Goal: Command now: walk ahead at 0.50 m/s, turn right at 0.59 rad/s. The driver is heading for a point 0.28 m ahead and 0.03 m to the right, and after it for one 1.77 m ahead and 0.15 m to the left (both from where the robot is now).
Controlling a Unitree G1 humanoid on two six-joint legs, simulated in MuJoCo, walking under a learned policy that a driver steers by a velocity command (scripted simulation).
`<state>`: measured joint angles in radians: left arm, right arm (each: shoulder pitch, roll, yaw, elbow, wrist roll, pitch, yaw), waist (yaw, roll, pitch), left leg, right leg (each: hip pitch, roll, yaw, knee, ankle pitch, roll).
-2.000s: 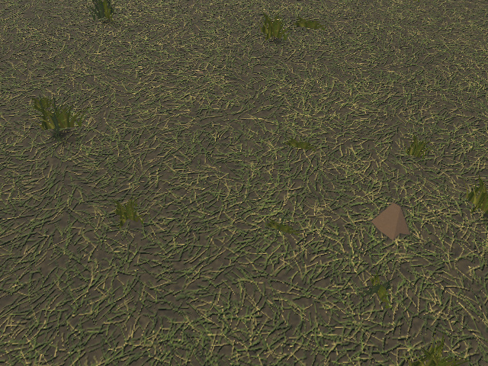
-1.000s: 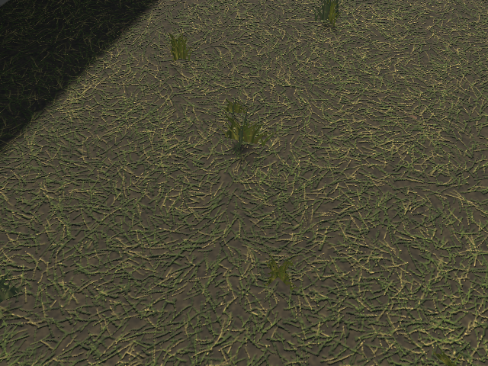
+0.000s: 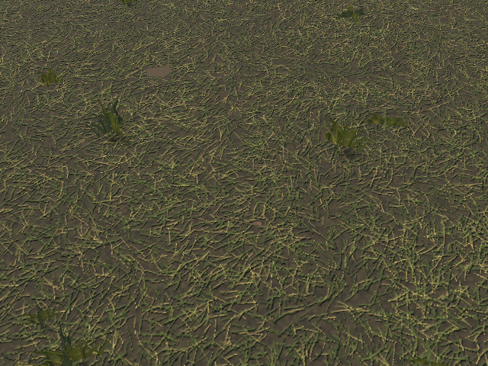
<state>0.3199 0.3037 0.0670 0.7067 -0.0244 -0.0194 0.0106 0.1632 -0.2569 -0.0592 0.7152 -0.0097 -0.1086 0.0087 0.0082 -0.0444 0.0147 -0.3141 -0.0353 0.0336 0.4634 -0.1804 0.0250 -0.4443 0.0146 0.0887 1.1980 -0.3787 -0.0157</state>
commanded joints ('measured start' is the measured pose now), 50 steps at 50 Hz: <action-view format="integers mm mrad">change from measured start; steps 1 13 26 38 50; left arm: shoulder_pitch -30 -313 -177 -189 -254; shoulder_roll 70 23 67 112 102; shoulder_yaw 26 -1 6 31 42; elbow -105 -200 -118 -7 -22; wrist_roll -7 -3 47 37 28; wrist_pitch -7 -17 -29 10 27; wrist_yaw -9 -61 -35 17 33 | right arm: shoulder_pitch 47 128 154 -12 18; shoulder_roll -96 -216 -150 -132 -210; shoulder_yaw -25 -52 -7 -19 -54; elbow -21 76 86 0 -55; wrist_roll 2 25 30 22 29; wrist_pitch -8 20 81 131 95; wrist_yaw -3 -13 -24 -20 -21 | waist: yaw -24 -96 -44 9 -23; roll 161 101 -11 -44 126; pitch -17 56 -151 -55 -134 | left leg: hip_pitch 211 327 -140 -192 307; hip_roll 278 295 160 141 291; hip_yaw -274 65 -81 -50 -344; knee -256 -275 698 349 -64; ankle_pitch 58 304 -236 -156 608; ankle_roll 151 117 -97 -81 217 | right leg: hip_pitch -246 -232 196 310 -252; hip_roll -112 -99 -242 -321 -38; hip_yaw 27 -101 62 -36 -15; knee -7 -513 -872 -925 -66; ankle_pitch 61 371 815 467 -110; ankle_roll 9 -12 -262 -243 71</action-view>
